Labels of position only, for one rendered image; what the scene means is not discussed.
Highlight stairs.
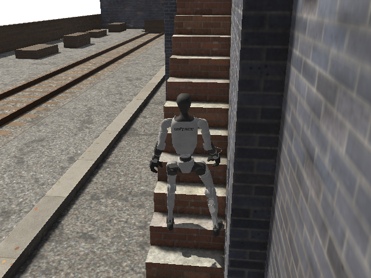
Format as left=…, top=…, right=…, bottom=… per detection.
left=146, top=0, right=232, bottom=278

